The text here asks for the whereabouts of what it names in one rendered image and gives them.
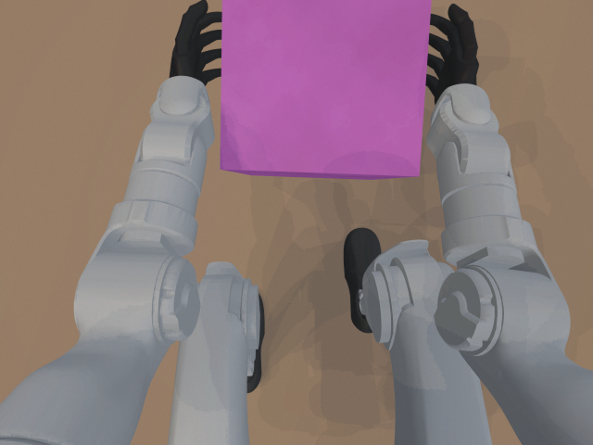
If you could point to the left robot upper arm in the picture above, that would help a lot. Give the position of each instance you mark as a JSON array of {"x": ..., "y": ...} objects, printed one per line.
[{"x": 130, "y": 307}]

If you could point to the robot left forearm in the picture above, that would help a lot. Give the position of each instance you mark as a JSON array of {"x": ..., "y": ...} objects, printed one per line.
[{"x": 158, "y": 211}]

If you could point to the robot right hand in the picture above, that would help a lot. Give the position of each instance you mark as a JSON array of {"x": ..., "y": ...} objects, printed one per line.
[{"x": 460, "y": 64}]

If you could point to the carton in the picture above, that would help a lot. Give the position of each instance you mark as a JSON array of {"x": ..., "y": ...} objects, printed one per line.
[{"x": 323, "y": 88}]

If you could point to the right robot shin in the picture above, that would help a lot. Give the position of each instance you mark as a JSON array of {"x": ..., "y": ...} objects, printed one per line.
[{"x": 402, "y": 249}]

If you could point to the robot right forearm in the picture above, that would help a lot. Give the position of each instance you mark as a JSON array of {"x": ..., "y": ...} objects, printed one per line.
[{"x": 478, "y": 194}]

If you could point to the left robot foot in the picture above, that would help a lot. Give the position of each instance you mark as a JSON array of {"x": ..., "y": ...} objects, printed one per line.
[{"x": 253, "y": 381}]

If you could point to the right robot upper arm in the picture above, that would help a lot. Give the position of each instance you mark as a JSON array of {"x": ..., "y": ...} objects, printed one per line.
[{"x": 512, "y": 327}]

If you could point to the robot left hand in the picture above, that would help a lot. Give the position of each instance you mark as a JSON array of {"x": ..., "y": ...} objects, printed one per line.
[{"x": 187, "y": 58}]

